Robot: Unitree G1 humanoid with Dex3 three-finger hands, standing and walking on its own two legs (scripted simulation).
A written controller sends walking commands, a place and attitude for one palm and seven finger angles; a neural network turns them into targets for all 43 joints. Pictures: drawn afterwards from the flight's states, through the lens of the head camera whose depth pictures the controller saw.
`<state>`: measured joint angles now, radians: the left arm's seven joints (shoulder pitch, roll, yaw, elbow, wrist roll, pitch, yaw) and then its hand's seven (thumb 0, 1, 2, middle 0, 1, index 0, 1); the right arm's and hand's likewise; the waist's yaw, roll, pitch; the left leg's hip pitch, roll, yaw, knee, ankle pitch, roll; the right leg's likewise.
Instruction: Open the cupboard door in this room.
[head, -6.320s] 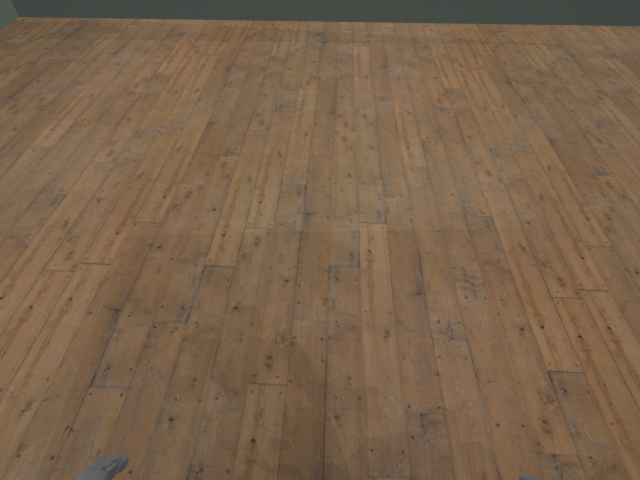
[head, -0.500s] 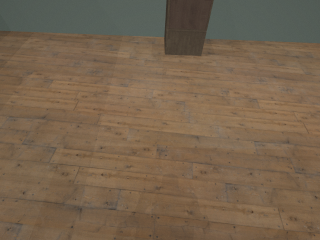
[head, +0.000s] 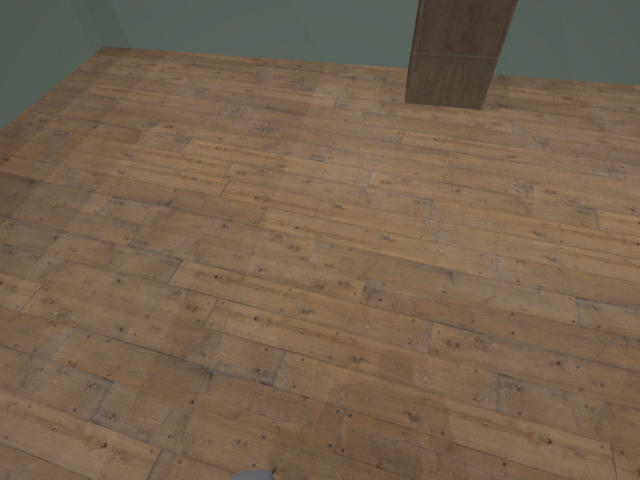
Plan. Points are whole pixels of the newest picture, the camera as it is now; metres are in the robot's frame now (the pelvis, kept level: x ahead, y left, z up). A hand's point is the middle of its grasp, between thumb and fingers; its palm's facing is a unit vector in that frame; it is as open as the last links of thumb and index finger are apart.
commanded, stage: stand and wait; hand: left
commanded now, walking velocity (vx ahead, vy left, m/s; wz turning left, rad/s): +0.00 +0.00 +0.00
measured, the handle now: out of the picture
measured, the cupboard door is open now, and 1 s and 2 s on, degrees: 0 0 0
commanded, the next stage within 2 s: turn or walk to find it in 0.50 s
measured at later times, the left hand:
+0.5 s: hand out of the picture -0.01 +0.22 -0.17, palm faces +0.05 -0.98 -0.21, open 7.4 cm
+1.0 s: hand out of the picture -0.03 +0.19 -0.17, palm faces +0.07 -0.98 -0.17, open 7.4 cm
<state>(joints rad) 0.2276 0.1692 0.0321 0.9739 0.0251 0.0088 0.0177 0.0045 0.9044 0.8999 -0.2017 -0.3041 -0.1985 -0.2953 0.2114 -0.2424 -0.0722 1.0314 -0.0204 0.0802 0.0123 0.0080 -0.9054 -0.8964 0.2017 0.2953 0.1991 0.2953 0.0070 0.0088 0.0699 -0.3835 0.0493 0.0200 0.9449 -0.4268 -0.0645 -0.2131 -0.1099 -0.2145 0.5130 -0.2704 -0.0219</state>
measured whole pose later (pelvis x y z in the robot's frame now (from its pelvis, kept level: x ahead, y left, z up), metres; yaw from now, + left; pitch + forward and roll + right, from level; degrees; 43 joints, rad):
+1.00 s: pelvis -0.03 +0.02 +0.00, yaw +1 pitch -2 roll +0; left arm 0.27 0.13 0.00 1.15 0.00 0.00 0.03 0.00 0.91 0.90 -0.20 -0.30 -0.19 -0.29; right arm 0.31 -0.12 0.00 1.16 -0.01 0.00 -0.03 0.01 -0.90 -0.90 0.20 0.30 0.20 0.30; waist 0.00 0.00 0.03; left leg -0.17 0.02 0.07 0.43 -0.23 0.00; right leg -0.16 -0.04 -0.09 0.44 -0.25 0.00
